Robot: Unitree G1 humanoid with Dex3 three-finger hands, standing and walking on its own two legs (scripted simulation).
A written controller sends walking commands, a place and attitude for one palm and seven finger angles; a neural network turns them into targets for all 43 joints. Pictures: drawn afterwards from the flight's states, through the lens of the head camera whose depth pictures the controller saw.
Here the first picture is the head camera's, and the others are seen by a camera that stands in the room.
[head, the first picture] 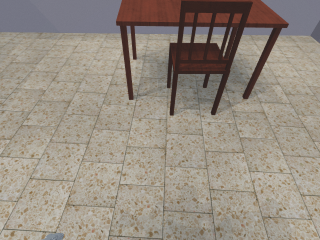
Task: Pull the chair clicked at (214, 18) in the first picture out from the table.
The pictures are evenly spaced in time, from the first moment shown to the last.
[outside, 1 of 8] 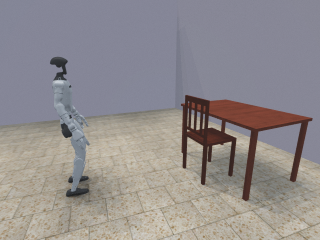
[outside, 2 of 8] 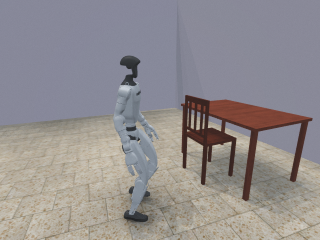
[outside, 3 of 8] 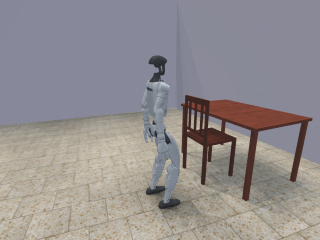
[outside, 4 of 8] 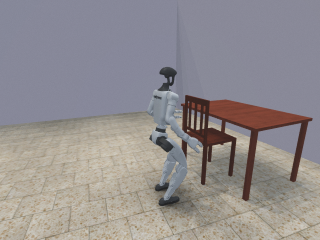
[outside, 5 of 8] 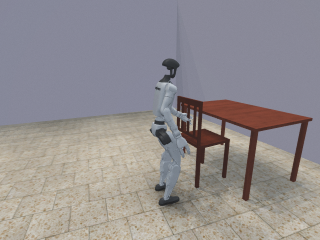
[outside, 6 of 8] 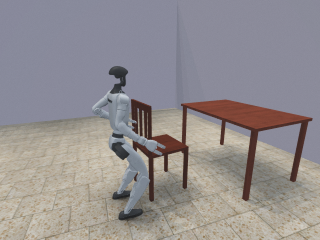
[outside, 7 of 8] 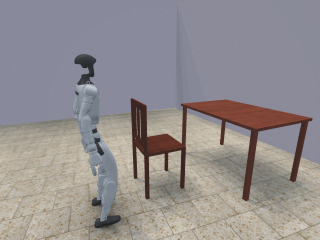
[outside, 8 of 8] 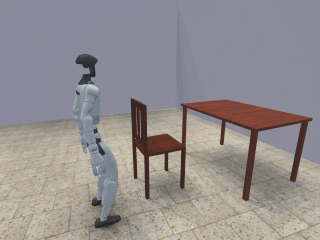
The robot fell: no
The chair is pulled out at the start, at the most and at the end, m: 0.00 0.62 0.62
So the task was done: yes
